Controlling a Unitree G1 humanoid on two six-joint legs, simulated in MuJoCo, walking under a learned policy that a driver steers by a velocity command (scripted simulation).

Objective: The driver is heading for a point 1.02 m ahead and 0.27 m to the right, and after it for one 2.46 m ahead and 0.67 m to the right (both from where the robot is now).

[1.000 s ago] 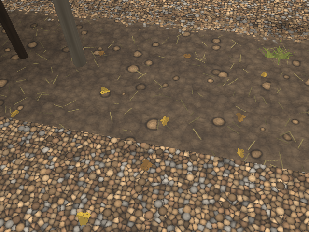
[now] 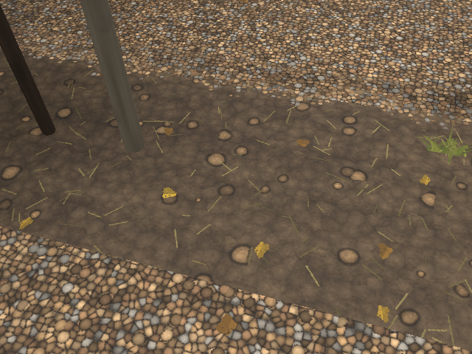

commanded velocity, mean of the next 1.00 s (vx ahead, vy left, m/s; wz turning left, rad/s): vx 0.49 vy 0.00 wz -0.33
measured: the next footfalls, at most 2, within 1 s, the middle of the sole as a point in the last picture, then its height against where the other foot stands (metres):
left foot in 0.26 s outside the picture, level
right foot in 0.82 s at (291, 341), level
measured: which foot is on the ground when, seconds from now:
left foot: up 0.00-0.24, down 0.26-0.82, up 0.84-1.00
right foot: down 0.00-0.24, up 0.26-0.80, down 0.82-1.00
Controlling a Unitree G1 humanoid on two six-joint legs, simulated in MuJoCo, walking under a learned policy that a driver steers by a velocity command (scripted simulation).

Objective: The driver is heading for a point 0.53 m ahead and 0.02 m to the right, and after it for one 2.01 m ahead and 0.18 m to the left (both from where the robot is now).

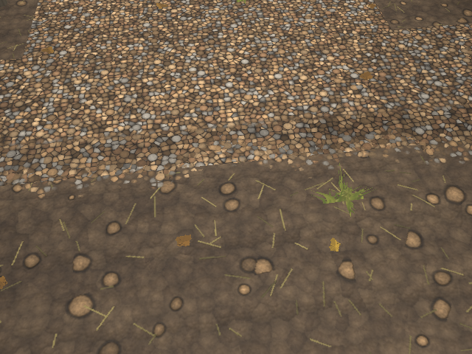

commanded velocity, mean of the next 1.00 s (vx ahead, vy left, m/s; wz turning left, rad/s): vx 0.35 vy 0.00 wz -0.15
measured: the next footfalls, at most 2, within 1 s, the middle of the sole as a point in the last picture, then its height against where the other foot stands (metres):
left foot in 0.32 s outside the picture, level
right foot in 0.80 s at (287, 330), level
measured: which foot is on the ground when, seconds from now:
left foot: up 0.00-0.30, down 0.32-0.82, up 0.84-1.00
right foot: down 0.00-0.32, up 0.34-0.78, down 0.80-1.00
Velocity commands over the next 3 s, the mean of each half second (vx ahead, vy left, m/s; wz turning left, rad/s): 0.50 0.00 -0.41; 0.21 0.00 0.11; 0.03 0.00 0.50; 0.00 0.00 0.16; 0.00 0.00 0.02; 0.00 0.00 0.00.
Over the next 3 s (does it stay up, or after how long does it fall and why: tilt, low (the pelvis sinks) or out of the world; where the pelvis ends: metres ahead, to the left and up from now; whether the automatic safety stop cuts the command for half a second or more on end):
stays up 0.44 0.00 0.01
